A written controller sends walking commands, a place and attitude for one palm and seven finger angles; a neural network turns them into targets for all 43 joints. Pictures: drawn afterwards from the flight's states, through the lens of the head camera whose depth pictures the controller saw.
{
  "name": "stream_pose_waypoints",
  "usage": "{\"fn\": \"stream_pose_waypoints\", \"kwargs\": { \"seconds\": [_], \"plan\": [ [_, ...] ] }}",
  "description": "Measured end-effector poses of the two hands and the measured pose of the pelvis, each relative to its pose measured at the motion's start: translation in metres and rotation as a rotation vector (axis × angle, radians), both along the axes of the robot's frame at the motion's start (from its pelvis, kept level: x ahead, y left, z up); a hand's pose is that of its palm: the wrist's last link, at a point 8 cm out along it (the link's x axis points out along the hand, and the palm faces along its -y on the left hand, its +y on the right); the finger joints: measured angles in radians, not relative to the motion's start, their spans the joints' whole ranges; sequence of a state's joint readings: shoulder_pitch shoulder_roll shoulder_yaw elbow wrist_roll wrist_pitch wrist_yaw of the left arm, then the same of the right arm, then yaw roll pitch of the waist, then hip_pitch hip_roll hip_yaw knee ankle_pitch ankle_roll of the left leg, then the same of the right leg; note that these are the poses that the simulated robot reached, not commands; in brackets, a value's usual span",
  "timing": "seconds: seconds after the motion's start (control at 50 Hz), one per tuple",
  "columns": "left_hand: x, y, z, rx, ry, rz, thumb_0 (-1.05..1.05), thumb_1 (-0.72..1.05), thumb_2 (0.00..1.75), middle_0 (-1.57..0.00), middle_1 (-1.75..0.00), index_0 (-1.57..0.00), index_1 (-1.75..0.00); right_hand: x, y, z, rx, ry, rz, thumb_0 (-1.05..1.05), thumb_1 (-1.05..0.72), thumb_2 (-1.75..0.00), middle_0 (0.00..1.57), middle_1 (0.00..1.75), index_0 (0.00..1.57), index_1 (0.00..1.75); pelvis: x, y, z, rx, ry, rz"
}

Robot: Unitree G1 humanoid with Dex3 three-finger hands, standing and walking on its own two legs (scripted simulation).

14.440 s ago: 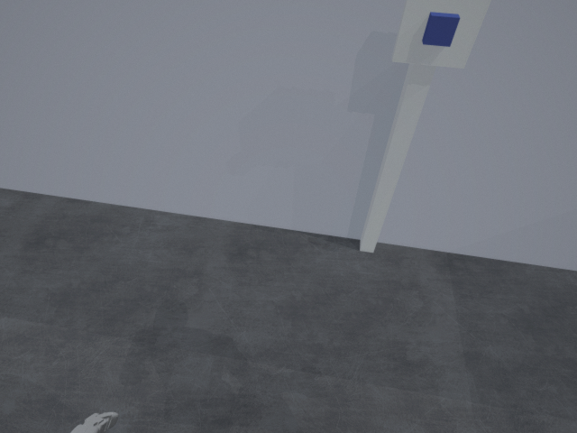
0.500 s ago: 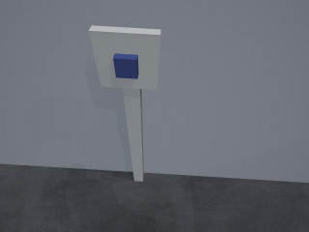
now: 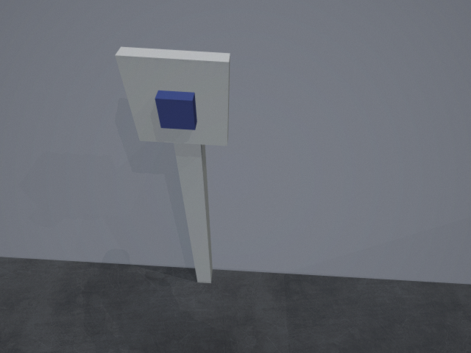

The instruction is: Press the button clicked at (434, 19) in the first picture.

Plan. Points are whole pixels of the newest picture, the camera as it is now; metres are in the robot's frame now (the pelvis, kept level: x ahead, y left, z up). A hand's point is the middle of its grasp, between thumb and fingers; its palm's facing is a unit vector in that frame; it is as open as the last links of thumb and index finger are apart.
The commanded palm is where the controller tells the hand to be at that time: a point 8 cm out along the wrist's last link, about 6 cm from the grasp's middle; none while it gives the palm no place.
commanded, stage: raise the hand and make a fist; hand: left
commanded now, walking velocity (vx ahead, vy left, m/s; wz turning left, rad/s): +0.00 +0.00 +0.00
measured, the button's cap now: (177, 109) +0.48 +0.14 +0.17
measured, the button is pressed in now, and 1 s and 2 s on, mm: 0 0 0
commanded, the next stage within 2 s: none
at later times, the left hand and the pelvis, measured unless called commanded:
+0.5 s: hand (158, 344) +0.15 +0.13 -0.03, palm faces -0.01 -1.00 +0.02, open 5.6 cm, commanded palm +0.11 +0.21 -0.01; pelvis -0.02 -0.05 -0.05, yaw +0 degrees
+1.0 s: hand (119, 299) +0.18 +0.18 +0.06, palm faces +0.08 -0.99 -0.06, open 3.1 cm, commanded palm +0.14 +0.22 +0.06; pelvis -0.02 -0.04 -0.03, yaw +0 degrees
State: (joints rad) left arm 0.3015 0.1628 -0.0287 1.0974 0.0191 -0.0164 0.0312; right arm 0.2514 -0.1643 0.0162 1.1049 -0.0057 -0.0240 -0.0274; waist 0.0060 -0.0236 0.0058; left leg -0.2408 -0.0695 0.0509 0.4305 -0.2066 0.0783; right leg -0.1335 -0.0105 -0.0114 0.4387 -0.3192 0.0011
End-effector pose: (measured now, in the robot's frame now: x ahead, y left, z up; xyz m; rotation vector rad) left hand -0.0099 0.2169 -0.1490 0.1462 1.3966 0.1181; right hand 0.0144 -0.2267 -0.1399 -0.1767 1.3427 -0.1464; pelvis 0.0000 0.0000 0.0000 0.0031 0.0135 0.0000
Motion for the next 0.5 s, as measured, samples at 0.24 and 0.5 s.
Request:
{"fn": "stream_pose_waypoints", "kwargs": {
  "seconds": [0.24,0.5],
  "plan": [
    [0.132,0.013,0.108,0.140,-0.745,0.081,0.03,0.94,0.90,-0.24,-0.34,-0.24,-0.34,0.044,-0.020,0.010,-0.010,-0.342,0.005,0.01,-0.91,-0.90,0.20,0.30,0.20,0.30,0.003,-0.012,-0.007,0.027,0.014,0.015],
    [0.135,-0.031,0.124,-0.171,-1.230,-0.097,0.01,0.91,0.90,-0.52,-0.65,-0.52,-0.65,0.167,-0.079,0.056,-0.099,-0.807,0.123,0.01,-0.90,-0.90,0.20,0.30,0.20,0.30,-0.019,-0.053,-0.049,0.019,0.142,0.004]
  ]
}}
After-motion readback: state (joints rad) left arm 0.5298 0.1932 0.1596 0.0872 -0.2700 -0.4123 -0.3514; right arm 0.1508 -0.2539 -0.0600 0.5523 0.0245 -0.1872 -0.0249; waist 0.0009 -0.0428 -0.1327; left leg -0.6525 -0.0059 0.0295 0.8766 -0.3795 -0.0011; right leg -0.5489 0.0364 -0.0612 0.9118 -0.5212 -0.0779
